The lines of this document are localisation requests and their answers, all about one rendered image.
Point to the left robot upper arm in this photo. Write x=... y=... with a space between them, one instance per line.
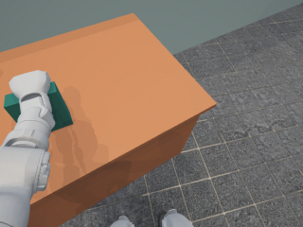
x=23 y=172

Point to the table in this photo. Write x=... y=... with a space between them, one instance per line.
x=133 y=107

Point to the right robot thigh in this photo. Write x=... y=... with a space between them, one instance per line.
x=176 y=220

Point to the left robot hand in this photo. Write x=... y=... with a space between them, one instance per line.
x=31 y=81

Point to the sponge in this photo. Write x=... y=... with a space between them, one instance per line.
x=60 y=112

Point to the left robot forearm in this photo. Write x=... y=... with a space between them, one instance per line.
x=34 y=124

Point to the right robot shin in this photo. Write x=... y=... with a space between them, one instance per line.
x=172 y=211

